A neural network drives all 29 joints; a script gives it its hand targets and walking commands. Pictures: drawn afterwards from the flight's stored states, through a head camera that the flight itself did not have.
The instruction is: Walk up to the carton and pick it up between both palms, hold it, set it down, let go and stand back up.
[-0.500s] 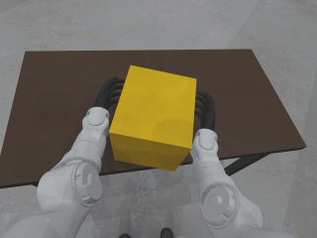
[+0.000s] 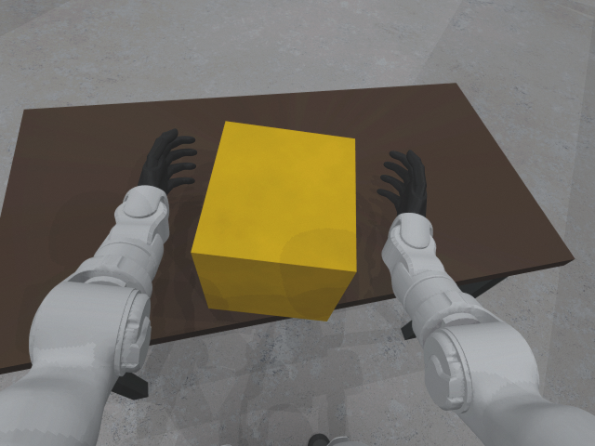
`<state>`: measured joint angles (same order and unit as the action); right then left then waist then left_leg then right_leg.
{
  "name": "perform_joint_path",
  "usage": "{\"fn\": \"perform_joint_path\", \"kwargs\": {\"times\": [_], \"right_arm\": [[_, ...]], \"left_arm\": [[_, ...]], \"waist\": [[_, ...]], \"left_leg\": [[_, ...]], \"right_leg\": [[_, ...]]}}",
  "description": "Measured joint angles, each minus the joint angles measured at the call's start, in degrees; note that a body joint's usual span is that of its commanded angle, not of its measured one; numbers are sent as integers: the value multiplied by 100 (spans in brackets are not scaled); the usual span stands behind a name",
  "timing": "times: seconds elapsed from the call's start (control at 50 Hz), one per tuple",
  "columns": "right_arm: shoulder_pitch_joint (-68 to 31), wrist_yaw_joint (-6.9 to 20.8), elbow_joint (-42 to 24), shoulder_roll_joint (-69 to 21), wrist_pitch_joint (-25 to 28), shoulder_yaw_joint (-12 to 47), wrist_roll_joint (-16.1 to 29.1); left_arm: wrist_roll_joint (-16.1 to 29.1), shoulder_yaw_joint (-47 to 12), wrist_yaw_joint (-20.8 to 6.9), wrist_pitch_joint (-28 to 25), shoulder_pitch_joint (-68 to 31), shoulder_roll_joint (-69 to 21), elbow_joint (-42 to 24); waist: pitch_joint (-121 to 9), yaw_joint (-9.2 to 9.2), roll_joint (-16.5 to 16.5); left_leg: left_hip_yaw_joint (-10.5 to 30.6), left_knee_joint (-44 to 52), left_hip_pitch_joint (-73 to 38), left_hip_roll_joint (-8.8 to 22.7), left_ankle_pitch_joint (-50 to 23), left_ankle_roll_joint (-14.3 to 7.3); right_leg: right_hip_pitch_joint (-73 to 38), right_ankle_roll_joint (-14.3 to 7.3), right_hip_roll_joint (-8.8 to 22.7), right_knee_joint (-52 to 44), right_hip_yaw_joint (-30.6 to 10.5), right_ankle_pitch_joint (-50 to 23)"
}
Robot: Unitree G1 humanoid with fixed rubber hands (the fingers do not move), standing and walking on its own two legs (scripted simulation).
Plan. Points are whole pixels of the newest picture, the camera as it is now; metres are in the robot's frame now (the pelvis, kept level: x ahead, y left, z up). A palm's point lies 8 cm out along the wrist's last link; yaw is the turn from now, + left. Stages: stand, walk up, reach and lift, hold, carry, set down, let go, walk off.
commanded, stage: set down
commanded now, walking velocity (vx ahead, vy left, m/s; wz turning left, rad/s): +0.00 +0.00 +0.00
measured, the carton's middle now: (279, 226) +0.42 -0.01 +0.01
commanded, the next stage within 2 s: none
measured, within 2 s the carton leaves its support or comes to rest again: neither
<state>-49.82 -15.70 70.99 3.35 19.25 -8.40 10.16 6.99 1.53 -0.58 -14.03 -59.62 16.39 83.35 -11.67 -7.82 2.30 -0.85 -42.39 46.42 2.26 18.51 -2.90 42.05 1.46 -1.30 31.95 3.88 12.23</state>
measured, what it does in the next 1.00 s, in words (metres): stands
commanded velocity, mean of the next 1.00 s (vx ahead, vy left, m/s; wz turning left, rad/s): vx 0.00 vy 0.00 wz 0.00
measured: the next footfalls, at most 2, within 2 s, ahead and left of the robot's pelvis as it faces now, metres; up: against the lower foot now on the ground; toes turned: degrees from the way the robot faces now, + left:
none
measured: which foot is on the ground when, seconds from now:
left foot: down 0.00-1.00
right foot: down 0.00-1.00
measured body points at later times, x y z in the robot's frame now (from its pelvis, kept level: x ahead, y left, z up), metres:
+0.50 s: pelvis -0.03 -0.01 +0.02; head +0.03 +0.03 +0.46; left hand +0.46 +0.18 +0.13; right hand +0.40 -0.20 +0.14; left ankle +0.00 +0.08 -0.71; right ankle +0.01 -0.14 -0.71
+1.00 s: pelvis -0.03 +0.00 +0.02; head +0.04 +0.03 +0.47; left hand +0.42 +0.20 +0.08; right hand +0.36 -0.18 +0.09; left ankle +0.00 +0.08 -0.71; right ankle +0.01 -0.14 -0.71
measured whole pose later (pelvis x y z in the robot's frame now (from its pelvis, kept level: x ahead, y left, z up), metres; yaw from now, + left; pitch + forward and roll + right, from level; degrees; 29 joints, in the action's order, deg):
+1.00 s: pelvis -0.03 +0.00 +0.02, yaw +1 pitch +5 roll -3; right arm -31.9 -19.2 36.2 0.3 1.2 -3.5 11.0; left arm 12.9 1.0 -4.4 6.1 -42.1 22.1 48.7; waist 2.9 -6.0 -1.8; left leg -2.0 -30.4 22.5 0.5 12.9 -3.0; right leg 19.5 1.5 -0.3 22.0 1.9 7.3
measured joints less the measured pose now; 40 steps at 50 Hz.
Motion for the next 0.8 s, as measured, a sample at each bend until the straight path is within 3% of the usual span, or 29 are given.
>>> {"fn": "perform_joint_path", "kwargs": {"times": [0.16, 0.26, 0.36, 0.46, 0.58, 0.66, 0.8], "right_arm": [[-27, 86, -736, 65, -784, 126, 295], [0, 29, -1275, -62, -1221, 6, 272], [186, -114, -1708, 70, -1456, 319, 528], [108, -141, -1878, 220, -1991, 429, 630], [-13, -62, -1925, 121, -2496, 365, 366], [-20, -101, -1843, -7, -2497, 401, 281], [563, -308, -2096, -158, -1970, 779, 342]], "left_arm": [[786, -798, -150, 300, -89, 421, -400], [723, -799, -162, 851, -3, 380, -1123], [459, -432, -244, 1426, 359, 339, -1976], [752, -624, -248, 1622, 275, 654, -1711], [1248, -1205, -312, 1536, -109, 982, -994], [1237, -1232, -395, 1557, -219, 947, -854], [587, -470, -593, 1868, 496, 585, -1847]], "waist": [[35, -157, -105], [205, -174, -214], [464, -90, -317], [609, -107, -365], [481, -251, -382], [529, -276, -400], [1089, -68, -389]], "left_leg": [[89, -207, 56, -58, 17, -3], [124, -2, -256, -60, -104, 26], [67, 473, -946, -44, -302, 45], [-10, 812, -1443, -117, -471, 38], [11, 950, -1631, -229, -537, 24], [36, 998, -1822, -248, -524, 29], [-1, 1208, -2485, -194, -532, 30]], "right_leg": [[73, 16, 51, 312, 70, 95], [-267, -28, 34, 57, 88, -30], [-960, -51, -8, -493, 4, -302], [-1365, -44, 59, -669, -72, -402], [-1466, -40, 170, -567, -46, -312], [-1659, -30, 186, -597, -24, -280], [-2389, -29, 116, -1002, -73, -416]]}}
